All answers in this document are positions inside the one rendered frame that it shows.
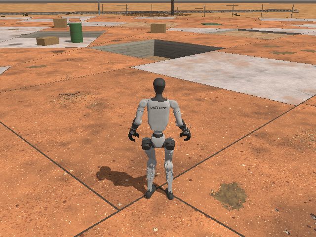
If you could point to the robot left forearm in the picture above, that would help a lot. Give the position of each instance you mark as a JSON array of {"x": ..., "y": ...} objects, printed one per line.
[{"x": 133, "y": 127}]

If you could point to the right robot upper arm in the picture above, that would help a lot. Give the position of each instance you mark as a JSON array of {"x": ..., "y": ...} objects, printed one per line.
[{"x": 176, "y": 111}]

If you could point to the left robot upper arm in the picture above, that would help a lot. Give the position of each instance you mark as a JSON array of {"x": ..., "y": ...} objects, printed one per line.
[{"x": 140, "y": 110}]

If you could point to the left robot hand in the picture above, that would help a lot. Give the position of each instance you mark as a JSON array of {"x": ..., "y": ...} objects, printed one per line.
[{"x": 130, "y": 136}]

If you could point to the robot right forearm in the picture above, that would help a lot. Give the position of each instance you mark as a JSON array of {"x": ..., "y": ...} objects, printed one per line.
[{"x": 184, "y": 128}]

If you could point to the robot right foot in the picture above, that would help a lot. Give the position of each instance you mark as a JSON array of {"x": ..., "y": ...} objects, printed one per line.
[{"x": 169, "y": 195}]

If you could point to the right robot shin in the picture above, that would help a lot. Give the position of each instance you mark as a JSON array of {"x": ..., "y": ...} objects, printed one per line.
[{"x": 169, "y": 178}]

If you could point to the right robot hand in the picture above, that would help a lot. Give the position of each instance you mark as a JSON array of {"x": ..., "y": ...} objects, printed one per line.
[{"x": 188, "y": 136}]

